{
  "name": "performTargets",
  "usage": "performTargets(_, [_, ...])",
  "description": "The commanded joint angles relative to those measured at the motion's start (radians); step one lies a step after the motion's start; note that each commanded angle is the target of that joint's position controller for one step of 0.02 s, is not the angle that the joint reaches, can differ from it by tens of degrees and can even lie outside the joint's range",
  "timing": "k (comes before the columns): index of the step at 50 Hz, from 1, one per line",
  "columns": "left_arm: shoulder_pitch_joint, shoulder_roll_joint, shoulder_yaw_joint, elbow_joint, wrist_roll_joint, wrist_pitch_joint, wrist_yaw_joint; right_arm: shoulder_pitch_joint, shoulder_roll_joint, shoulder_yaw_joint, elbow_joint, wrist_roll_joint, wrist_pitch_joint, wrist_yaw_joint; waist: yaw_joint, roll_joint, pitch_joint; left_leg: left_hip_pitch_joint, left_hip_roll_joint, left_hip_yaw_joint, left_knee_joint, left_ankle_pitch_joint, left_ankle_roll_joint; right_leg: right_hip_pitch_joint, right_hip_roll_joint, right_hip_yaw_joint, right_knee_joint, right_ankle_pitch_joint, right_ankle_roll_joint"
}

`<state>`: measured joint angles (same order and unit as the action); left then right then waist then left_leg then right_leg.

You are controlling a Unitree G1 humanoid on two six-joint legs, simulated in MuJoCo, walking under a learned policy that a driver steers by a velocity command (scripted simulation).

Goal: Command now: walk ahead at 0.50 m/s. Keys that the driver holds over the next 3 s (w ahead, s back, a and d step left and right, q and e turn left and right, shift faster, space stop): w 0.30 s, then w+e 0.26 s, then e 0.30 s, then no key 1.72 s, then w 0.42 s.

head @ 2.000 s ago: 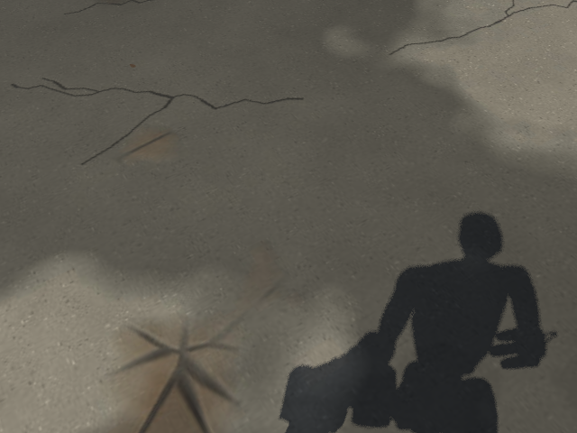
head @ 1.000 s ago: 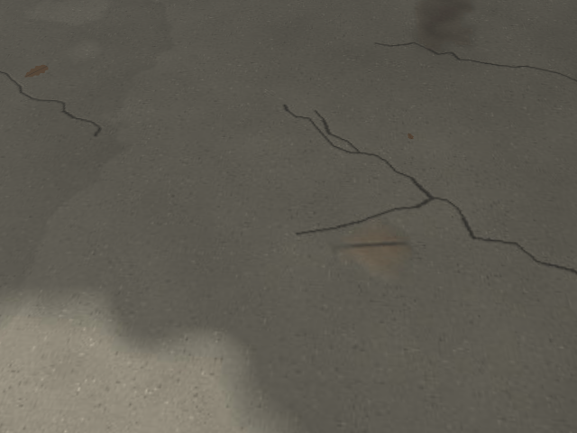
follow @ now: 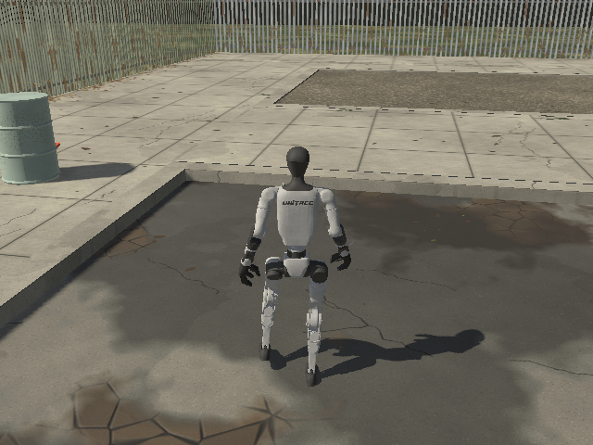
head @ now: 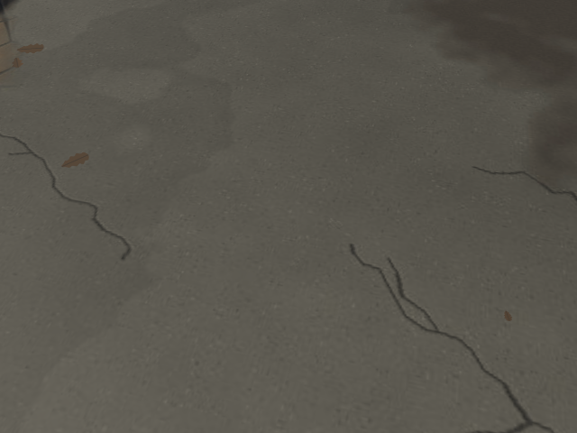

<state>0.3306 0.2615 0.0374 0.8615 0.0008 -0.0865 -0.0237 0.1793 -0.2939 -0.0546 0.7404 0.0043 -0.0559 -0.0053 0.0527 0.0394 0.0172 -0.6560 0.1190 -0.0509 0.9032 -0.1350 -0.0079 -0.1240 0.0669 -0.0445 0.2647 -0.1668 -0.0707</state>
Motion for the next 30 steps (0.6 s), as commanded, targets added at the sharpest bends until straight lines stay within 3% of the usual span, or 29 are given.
performTargets(1, [-0.036,0.173,0.039,-0.057,-0.008,-0.010,0.014,-0.061,-0.035,-0.004,-0.065,0.000,-0.018,0.007,-0.009,-0.097,0.014,0.005,-0.001,0.015,-0.173,0.170,-0.012,-0.009,-0.241,0.134,-0.143,0.221,-0.135])
performTargets(5, [0.041,0.189,0.043,-0.018,-0.018,0.006,0.018,-0.183,-0.027,0.003,-0.096,0.010,-0.030,0.026,0.038,-0.095,0.045,0.031,-0.035,0.040,-0.326,0.236,-0.004,0.059,-0.265,0.120,-0.125,0.200,-0.129])
performTargets(8, [0.059,0.199,0.050,0.004,-0.022,0.025,0.023,-0.222,-0.044,0.000,-0.117,0.013,-0.038,0.043,0.029,-0.105,0.055,0.015,-0.048,0.030,-0.385,0.156,0.028,0.163,-0.315,0.137,-0.071,0.261,-0.114])
performTargets(10, [0.040,0.214,0.057,0.007,-0.024,0.034,0.029,-0.172,-0.071,-0.010,-0.107,0.011,-0.041,0.048,-0.012,-0.122,0.022,0.099,-0.072,0.046,-0.408,0.082,0.057,0.204,-0.327,0.135,0.001,0.408,-0.095])
performTargets(11, [0.017,0.220,0.058,0.004,-0.025,0.039,0.032,-0.089,-0.094,-0.024,-0.083,0.007,-0.042,0.046,-0.066,-0.127,-0.029,0.225,-0.102,0.075,-0.431,0.075,0.079,0.198,-0.306,0.111,0.098,0.563,-0.078])
performTargets(12, [0.012,0.197,0.049,0.000,-0.020,0.043,0.034,0.063,-0.140,-0.048,-0.035,0.004,-0.040,0.037,-0.135,-0.107,-0.130,0.448,-0.112,0.085,-0.435,0.096,0.110,0.137,-0.253,0.072,0.278,0.618,-0.049])
performTargets(13, [0.025,0.143,0.025,-0.026,0.006,0.041,0.037,0.241,-0.212,-0.068,-0.002,-0.007,-0.035,0.026,-0.192,0.010,-0.286,0.758,0.070,-0.119,-0.393,0.122,0.175,-0.069,-0.192,0.030,0.590,0.340,-0.013])
performTargets(14, [0.156,0.027,-0.008,-0.035,0.001,0.019,0.025,0.266,-0.271,-0.078,0.020,-0.002,-0.031,0.031,-0.113,0.273,-0.387,1.058,0.266,-0.587,-0.503,-0.115,0.331,-0.471,-0.002,0.051,0.911,-0.355,0.044])
performTargets(15, [0.082,0.135,0.015,-0.024,-0.020,-0.001,0.018,0.262,-0.167,-0.052,0.009,0.009,-0.031,0.032,-0.164,0.159,-0.349,1.029,0.248,-0.642,-0.581,-0.260,0.301,-0.585,-0.048,0.173,1.013,-0.419,0.032])
performTargets(16, [-0.011,0.179,0.029,-0.056,-0.047,-0.014,0.013,0.189,-0.135,-0.039,0.001,0.005,-0.034,0.027,-0.158,0.107,-0.206,0.904,0.226,-0.491,-0.604,-0.233,0.260,-0.640,-0.094,0.164,1.021,-0.330,0.018])
performTargets(17, [-0.058,0.170,0.027,-0.064,-0.046,-0.016,0.017,0.120,-0.120,-0.034,-0.007,-0.002,-0.035,0.025,-0.129,0.030,-0.130,0.766,0.193,-0.379,-0.631,-0.130,0.238,-0.608,-0.143,0.138,0.980,-0.238,0.021])
performTargets(18, [-0.074,0.163,0.032,-0.064,-0.032,-0.012,0.019,0.074,-0.091,-0.027,-0.008,-0.009,-0.039,0.026,-0.103,0.017,-0.074,0.661,0.163,-0.298,-0.664,-0.049,0.231,-0.577,-0.171,0.139,0.927,-0.177,0.029])
performTargets(20, [-0.023,0.133,0.035,-0.046,-0.032,0.016,0.020,0.037,-0.062,-0.021,0.001,-0.018,-0.054,0.028,-0.056,0.057,-0.058,0.553,0.126,-0.186,-0.724,0.026,0.217,-0.478,-0.201,0.153,0.882,-0.114,0.043])
performTargets(23, [-0.044,0.100,0.033,-0.055,-0.030,0.044,0.026,0.040,-0.085,-0.030,0.033,-0.020,-0.069,0.021,-0.043,0.033,-0.008,0.495,0.126,-0.069,-0.781,0.111,0.223,-0.516,-0.204,0.165,0.821,-0.037,0.069])
performTargets(26, [-0.102,0.093,0.036,-0.076,-0.024,0.043,0.022,0.053,-0.100,-0.033,0.056,-0.024,-0.066,0.008,-0.056,0.015,0.015,0.526,0.110,0.035,-0.796,0.174,0.205,-0.571,-0.191,0.173,0.680,0.123,0.083])
performTargets(28, [-0.153,0.080,0.031,-0.092,-0.021,0.036,0.011,0.048,-0.108,-0.032,0.064,-0.021,-0.063,0.002,-0.073,0.013,0.028,0.530,0.087,0.109,-0.802,0.196,0.181,-0.543,-0.182,0.132,0.555,0.228,0.079])
performTargets(30, [-0.234,0.056,0.022,-0.126,-0.009,0.032,-0.001,0.056,-0.118,-0.032,0.076,-0.019,-0.053,-0.008,-0.098,-0.002,0.059,0.528,0.077,0.178,-0.777,0.334,0.165,-0.501,-0.163,0.069,0.438,0.288,0.075])
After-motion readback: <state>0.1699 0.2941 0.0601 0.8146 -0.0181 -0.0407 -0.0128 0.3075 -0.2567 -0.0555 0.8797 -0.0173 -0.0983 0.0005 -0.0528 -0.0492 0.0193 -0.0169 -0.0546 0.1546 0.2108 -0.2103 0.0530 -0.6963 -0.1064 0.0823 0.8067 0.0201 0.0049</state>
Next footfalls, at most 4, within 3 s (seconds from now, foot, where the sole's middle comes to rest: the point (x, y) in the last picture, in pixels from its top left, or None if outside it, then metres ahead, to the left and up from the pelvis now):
0.24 left None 0.32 0.16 -0.79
0.78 right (362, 396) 0.58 -0.09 -0.79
1.22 left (266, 367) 0.64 0.14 -0.79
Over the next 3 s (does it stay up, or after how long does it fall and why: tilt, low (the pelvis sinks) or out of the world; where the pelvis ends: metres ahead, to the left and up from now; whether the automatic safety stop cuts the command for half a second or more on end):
stays up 0.65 -0.02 0.00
